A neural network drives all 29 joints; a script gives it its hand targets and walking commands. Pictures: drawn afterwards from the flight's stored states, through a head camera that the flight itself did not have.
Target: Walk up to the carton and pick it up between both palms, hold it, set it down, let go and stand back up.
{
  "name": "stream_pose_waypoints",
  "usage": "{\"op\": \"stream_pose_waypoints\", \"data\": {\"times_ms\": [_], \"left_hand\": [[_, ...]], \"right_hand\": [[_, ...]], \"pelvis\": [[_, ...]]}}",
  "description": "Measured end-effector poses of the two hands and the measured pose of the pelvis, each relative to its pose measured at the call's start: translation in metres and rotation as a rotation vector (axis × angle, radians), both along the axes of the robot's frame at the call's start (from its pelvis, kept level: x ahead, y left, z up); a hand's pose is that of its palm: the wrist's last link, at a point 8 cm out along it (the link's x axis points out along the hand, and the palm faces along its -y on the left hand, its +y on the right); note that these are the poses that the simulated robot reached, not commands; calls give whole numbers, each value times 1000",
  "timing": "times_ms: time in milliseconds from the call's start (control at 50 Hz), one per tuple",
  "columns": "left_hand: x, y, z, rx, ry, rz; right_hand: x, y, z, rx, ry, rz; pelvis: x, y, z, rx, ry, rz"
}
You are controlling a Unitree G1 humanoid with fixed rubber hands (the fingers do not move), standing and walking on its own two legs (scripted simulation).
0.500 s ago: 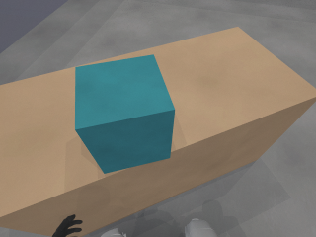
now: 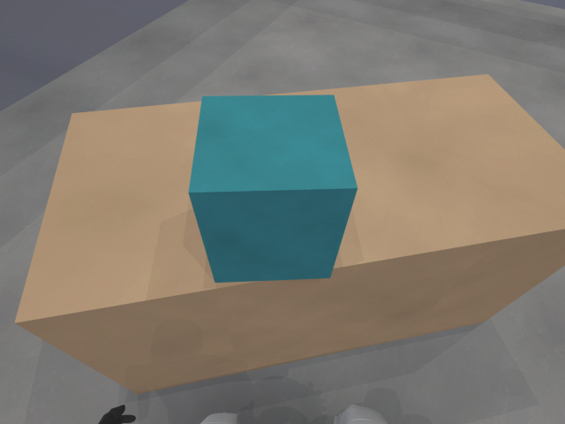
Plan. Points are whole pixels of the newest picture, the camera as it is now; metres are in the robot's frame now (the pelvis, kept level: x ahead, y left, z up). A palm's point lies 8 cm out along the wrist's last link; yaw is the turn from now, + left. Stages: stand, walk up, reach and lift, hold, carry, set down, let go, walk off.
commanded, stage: walk up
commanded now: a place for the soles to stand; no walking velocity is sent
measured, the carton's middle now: (271, 194) +0.46 +0.04 +0.02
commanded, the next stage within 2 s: reach and lift in 1.12 s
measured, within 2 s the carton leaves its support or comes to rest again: neither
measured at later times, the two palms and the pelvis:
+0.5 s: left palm out of the picture +0.10 +0.27 -0.08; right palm out of the picture +0.13 -0.23 -0.10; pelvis +0.03 +0.01 +0.02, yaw +6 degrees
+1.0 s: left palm out of the picture +0.07 +0.28 -0.09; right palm (446, 402) +0.16 -0.23 -0.09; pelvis +0.04 +0.01 +0.01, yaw +11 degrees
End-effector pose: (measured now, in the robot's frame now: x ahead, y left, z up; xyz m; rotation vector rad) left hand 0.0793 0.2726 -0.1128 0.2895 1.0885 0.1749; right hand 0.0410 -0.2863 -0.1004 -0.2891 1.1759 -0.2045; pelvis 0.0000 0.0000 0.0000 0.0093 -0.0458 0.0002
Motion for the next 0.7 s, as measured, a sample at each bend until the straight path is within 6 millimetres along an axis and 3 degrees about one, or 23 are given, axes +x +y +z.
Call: {"op": "stream_pose_waypoints", "data": {"times_ms": [180, 320, 480, 700], "left_hand": [[2, 7, 2, -62, -12, 42], [6, -7, 15, -52, -43, 47], [19, 0, 28, -53, -73, 69], [21, 3, 23, -60, -86, 96]], "right_hand": [[18, 40, 8, 27, -43, 30], [53, 45, -6, 83, -60, 83], [82, 56, 1, 109, -95, 137], [108, 52, 12, 71, -124, 178]], "pelvis": [[14, 10, 9, -7, 18, 58], [21, 10, 8, -35, 13, 85], [32, 12, 16, -20, 26, 102], [38, 11, 16, -24, 23, 139]]}}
